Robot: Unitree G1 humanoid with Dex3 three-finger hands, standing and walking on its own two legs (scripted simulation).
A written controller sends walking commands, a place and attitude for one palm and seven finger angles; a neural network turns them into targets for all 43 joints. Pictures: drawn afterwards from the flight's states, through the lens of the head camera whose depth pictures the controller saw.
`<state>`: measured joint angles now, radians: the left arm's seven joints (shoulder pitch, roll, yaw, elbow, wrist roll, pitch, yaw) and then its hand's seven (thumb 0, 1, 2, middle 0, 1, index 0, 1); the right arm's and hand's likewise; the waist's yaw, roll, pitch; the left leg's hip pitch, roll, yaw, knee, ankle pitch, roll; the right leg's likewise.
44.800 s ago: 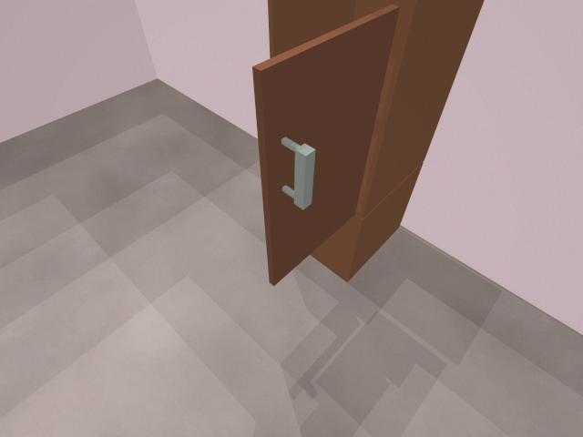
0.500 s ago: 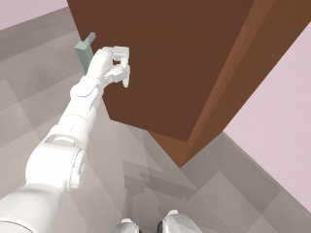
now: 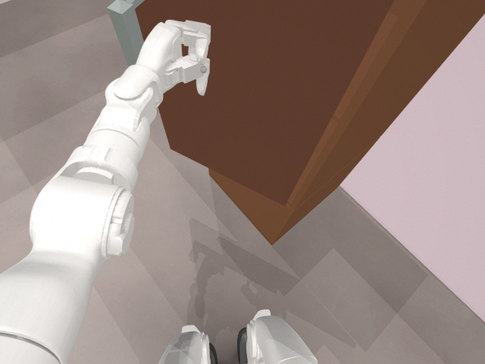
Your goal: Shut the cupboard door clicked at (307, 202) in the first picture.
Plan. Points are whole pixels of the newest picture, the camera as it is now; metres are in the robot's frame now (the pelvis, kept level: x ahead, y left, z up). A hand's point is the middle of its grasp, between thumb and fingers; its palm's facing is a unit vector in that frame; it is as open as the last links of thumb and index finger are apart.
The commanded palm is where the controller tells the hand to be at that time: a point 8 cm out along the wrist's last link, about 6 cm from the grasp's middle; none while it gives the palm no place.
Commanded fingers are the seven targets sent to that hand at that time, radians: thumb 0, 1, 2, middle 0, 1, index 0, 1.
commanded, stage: pull the fist back off the door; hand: left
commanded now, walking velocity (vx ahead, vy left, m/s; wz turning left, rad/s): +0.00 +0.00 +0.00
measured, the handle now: (142, 40) +0.61 +0.09 +0.12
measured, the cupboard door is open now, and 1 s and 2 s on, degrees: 22 17 17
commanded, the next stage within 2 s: draw the hand back to the body in 0.92 s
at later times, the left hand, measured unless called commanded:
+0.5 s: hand (222, 71) +0.52 -0.03 +0.12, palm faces -0.05 -1.00 +0.00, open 3.1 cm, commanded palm +0.48 +0.02 +0.12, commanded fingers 0.00 0.90 0.90 -1.30 -1.50 -1.30 -1.50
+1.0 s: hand (219, 114) +0.44 -0.02 +0.12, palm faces -0.08 -1.00 -0.03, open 3.1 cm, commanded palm +0.43 +0.03 +0.12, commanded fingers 0.00 0.90 0.90 -1.30 -1.50 -1.30 -1.50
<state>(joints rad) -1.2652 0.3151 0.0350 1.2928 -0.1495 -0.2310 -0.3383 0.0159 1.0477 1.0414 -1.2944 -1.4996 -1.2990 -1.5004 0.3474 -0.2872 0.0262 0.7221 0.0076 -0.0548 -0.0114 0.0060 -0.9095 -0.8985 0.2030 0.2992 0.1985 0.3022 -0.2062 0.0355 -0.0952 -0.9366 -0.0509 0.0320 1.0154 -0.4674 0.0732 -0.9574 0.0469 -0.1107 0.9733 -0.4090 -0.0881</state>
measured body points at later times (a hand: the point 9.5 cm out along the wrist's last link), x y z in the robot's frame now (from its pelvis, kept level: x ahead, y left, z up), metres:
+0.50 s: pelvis +0.02 -0.01 +0.02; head +0.12 -0.03 +0.46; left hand +0.52 +0.02 +0.12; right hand -0.01 -0.24 -0.11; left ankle +0.00 +0.08 -0.67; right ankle +0.02 -0.07 -0.67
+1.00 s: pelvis +0.01 -0.02 +0.03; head +0.07 -0.03 +0.48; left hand +0.44 +0.04 +0.13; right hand +0.10 -0.27 -0.09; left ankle +0.00 +0.08 -0.67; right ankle +0.02 -0.07 -0.67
